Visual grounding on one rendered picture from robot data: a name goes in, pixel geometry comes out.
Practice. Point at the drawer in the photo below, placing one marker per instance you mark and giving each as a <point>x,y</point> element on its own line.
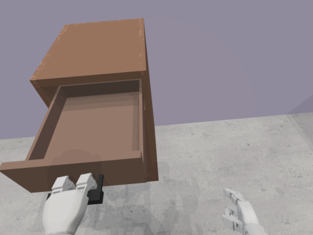
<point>96,128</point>

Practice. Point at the handle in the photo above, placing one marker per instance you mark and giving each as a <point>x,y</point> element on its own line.
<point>95,195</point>

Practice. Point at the robot left hand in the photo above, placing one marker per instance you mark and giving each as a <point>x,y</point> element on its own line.
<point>64,210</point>

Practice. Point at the robot right hand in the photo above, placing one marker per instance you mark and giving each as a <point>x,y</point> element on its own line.
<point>236,219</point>

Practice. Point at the cabinet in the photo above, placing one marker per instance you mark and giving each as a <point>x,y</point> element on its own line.
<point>100,52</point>

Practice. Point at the right robot forearm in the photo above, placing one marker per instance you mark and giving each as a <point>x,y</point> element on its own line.
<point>254,229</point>

